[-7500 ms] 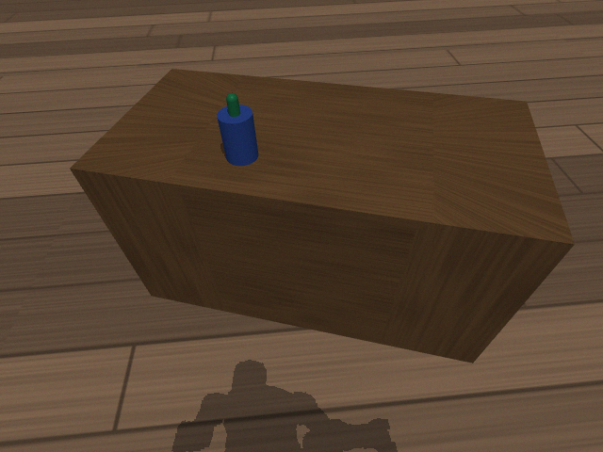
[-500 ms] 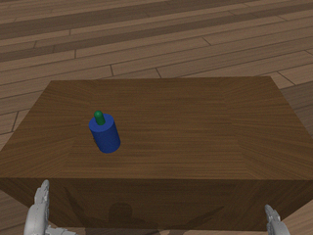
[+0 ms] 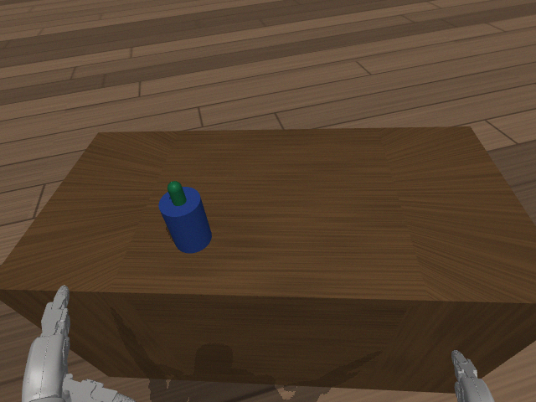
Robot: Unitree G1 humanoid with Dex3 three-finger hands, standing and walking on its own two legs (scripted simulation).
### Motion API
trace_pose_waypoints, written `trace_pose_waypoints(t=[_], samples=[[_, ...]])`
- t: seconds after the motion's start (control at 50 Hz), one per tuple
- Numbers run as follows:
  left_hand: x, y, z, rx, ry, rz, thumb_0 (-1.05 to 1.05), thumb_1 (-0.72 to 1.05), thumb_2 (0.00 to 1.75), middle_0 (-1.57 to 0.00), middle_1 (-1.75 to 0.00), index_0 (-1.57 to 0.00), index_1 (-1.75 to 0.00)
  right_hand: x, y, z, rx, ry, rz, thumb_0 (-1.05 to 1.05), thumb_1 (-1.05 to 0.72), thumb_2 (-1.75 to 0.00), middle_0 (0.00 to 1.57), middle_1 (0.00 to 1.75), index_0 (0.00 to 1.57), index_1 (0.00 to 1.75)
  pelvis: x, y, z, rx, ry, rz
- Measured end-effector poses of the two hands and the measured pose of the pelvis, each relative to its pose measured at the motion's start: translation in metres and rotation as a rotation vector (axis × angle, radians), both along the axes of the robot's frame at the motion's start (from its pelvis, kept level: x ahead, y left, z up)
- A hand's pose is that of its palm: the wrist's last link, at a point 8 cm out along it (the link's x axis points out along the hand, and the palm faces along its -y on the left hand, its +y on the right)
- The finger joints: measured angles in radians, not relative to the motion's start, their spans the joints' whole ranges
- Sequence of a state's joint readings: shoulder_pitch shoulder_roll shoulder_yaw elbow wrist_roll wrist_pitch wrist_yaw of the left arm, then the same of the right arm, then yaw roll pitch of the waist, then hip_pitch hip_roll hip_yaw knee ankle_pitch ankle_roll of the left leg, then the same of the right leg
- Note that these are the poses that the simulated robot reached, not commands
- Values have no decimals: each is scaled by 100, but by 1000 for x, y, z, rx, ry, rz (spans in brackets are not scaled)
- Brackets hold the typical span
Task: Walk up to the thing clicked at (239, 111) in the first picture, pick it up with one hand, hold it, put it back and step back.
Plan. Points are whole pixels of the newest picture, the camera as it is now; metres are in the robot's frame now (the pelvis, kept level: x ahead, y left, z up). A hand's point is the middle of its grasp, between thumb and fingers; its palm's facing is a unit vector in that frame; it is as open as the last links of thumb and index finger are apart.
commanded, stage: rise first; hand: left
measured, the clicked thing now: (184, 213) +0.50 +0.24 -0.04
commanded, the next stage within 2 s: go down in 0.14 s
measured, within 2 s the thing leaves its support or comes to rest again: neither
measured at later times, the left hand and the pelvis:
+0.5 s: hand (95, 344) +0.20 +0.28 +0.03, palm faces +0.34 -0.88 -0.32, open 17.6 cm; pelvis +0.00 +0.00 +0.00, yaw +1 degrees
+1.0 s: hand (63, 269) +0.30 +0.36 +0.06, palm faces +0.22 -0.98 -0.02, open 17.6 cm; pelvis +0.00 +0.02 -0.01, yaw +0 degrees
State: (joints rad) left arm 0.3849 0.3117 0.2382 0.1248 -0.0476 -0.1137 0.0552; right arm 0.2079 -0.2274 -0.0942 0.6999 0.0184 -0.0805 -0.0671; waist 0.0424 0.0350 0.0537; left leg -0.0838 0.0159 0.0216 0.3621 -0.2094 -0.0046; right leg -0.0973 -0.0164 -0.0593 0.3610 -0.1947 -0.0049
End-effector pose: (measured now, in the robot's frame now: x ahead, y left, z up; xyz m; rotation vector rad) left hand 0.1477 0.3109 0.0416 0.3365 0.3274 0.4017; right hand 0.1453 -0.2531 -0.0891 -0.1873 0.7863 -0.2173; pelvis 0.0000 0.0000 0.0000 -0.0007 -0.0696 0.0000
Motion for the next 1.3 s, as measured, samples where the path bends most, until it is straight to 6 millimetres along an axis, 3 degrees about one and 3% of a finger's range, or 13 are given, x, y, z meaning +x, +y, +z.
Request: trace_pose_waypoints(t=[0.2, 0.42, 0.58, 0.78, 0.9, 1.1, 1.3], samples=[[-1, -3, 10, 18, -44, -32, -2, -53, 6, -5, -4, -5, -6, -2, 3, 0, 10, -6, 6, -1, 55, -4, 6, 5, 6, 5, -3, 0, 0, 1, -3, 1], [-1, -7, 2, -23, -75, -42, -2, -57, 3, -7, -6, -8, -7, 3, 3, 2, -5, -17, 21, -1, 53, -5, 6, 5, 6, 5, -4, 3, -3, -4, 16, 8], [29, 26, 12, -49, -200, -18, -2, -59, 2, -7, -7, -8, -8, 8, -8, 14, -50, -58, -4, -1, 52, -4, 6, 5, 6, 5, -4, 3, -6, -6, 30, 17], [83, 66, 14, -178, -256, -113, -2, -60, 3, -7, -7, -8, -7, -6, -8, 5, -65, -3, -60, -1, 53, -4, 6, 5, 6, 5, -7, 10, -10, -14, 81, 10], [106, 89, 22, -238, -310, -156, -2, -59, 4, -5, -6, -7, -6, -12, -4, 0, -85, 31, -67, -1, 53, -4, 6, 5, 6, 5, -6, 17, -13, -18, 119, 0], [119, 96, 11, -319, -293, -183, -2, -59, 4, -4, -5, -6, -5, -7, 19, -5, -77, 27, -15, -1, 54, -4, 6, 5, 6, 5, 0, 25, -14, -24, 165, -10], [125, 105, 16, -313, -337, -170, -2, -60, 6, -4, -6, -6, -6, -1, 17, -4, -99, 26, -3, -1, 54, -4, 6, 5, 6, 5, 3, 23, -16, -29, 182, 0]])
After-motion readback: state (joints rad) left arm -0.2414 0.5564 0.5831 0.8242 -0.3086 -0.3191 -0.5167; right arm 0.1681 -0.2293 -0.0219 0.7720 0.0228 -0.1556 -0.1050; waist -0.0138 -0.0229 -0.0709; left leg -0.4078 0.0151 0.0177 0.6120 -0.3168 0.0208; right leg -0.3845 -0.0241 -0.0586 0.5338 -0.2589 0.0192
